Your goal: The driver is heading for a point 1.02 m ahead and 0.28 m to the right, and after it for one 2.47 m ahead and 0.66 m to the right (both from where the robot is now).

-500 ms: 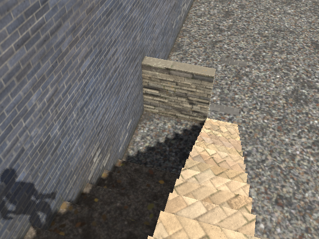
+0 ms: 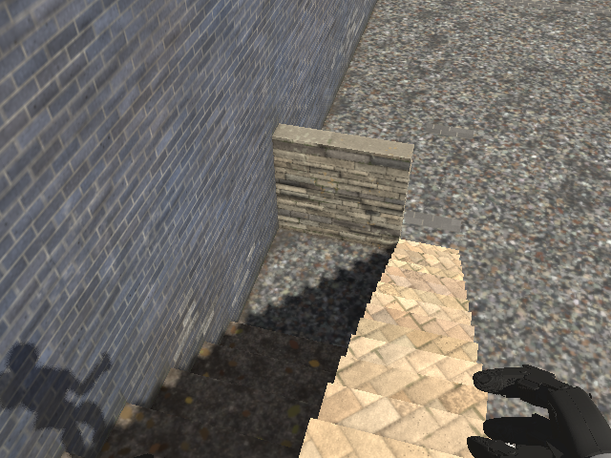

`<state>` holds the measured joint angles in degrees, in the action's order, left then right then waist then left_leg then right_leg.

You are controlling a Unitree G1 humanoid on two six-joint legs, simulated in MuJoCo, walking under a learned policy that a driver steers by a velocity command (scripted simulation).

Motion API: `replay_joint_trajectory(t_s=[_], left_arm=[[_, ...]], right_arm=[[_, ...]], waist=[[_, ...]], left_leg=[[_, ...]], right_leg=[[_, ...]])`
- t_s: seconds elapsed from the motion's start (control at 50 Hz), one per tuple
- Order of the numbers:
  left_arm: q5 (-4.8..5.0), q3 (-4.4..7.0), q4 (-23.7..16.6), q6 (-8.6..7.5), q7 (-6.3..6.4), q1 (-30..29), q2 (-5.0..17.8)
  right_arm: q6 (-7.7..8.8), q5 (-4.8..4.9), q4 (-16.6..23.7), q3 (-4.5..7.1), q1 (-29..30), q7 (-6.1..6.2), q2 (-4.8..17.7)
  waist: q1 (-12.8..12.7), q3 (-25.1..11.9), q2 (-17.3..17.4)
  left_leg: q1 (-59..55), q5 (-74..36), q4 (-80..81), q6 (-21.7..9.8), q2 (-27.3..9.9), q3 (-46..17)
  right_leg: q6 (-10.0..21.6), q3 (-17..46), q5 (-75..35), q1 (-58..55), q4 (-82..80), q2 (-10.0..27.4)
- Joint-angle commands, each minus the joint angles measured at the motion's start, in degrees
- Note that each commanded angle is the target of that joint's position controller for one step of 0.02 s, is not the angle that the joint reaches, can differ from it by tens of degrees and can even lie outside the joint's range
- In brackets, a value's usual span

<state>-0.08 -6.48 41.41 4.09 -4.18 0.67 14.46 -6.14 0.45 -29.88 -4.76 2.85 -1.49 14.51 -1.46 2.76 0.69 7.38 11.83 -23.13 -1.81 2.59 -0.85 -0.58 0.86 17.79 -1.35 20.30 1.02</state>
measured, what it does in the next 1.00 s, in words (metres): stands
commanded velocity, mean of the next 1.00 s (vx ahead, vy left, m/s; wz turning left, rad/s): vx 0.49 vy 0.00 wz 0.00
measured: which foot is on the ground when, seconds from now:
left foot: down 0.00-1.00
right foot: down 0.00-1.00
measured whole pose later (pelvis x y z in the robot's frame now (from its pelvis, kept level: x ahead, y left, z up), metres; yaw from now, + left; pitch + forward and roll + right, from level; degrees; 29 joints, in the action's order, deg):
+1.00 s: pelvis -0.03 +0.00 +0.00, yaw -1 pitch -2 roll +0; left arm 0.3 -7.6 25.5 2.2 -6.3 7.7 14.6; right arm -4.0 0.0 -25.1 -6.4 -2.9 -4.2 13.2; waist -0.4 -0.7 -0.1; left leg 11.0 9.1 -22.4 -1.3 2.0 -1.0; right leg -0.8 1.9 16.2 3.9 22.3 0.5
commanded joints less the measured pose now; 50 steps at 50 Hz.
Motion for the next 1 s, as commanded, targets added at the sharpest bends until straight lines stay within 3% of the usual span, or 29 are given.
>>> replay_joint_trajectory(t_s=[0.02,0.08,0.12,0.18,0.32,0.44,0.64,0.68,1.0], left_arm=[[-0.13,0.97,-6.57,-1.01,-0.14,-3.67,6.09],[-0.08,0.63,-8.78,-1.44,-0.36,-4.21,5.80],[-0.43,0.72,-10.18,-1.63,-0.41,-4.06,5.72],[-0.10,0.82,-13.04,-1.89,0.04,-4.18,5.98],[-0.26,0.39,-17.99,-2.16,-0.68,-2.39,5.15],[-0.41,0.82,-21.15,-1.78,-1.28,-0.99,5.74],[-0.12,0.99,-23.06,-1.69,-1.32,0.88,5.82],[0.35,0.77,-22.67,-2.54,-1.70,1.35,5.15],[0.48,0.63,-21.60,-3.12,-2.12,1.07,5.03]], right_arm=[[0.78,-0.26,7.70,1.30,6.46,-0.32,4.84],[1.02,-0.41,9.31,1.07,6.73,-0.75,4.60],[1.30,0.03,10.48,0.82,7.02,-0.91,4.16],[1.82,-0.11,11.34,0.44,5.93,-1.25,3.91],[2.68,-0.66,13.22,-0.17,4.18,-2.03,3.27],[3.23,-0.40,13.86,-0.55,3.83,-2.95,2.90],[3.26,-0.55,13.19,-0.47,2.37,-2.96,2.40],[3.60,0.04,12.12,-0.23,1.98,-2.86,3.10],[3.24,-0.55,10.98,0.14,1.75,-2.55,3.35]], waist=[[-0.01,-7.73,-1.18],[0.17,-7.77,-1.03],[0.20,-7.84,-0.56],[0.36,-7.61,-0.12],[0.62,-8.45,-0.73],[0.48,-8.18,0.34],[1.22,-7.19,-1.15],[0.72,-6.80,-1.00],[1.04,-7.95,-0.41]], left_leg=[[-6.92,-23.22,0.99,-2.62,-8.80,-7.54],[-6.51,-21.47,1.68,-2.33,-9.22,-8.33],[-6.64,-21.48,1.68,-2.48,-9.59,-8.96],[-6.04,-18.92,1.77,-2.81,-10.13,-9.86],[-5.44,-14.65,2.40,-2.75,-10.81,-11.21],[-3.48,-12.36,3.19,-2.91,-10.96,-11.90],[-2.50,-10.26,2.98,-2.77,-10.49,-12.06],[-2.71,-10.69,2.87,-3.39,-11.18,-12.92],[-2.24,-10.72,3.41,-2.64,-11.07,-12.07]], right_leg=[[3.40,4.53,-20.98,3.16,-2.58,8.03],[3.29,5.19,-18.57,3.79,-3.09,8.45],[3.09,5.40,-16.37,5.04,-3.29,8.36],[2.98,5.93,-12.13,6.79,-3.47,8.20],[2.44,7.23,-6.51,9.02,-3.04,8.23],[2.29,7.64,-3.81,9.88,-2.40,7.97],[1.71,8.18,-3.85,12.17,-1.79,7.69],[1.54,8.45,-5.07,12.23,-2.23,8.10],[1.70,9.13,-7.73,9.97,-2.10,8.19]])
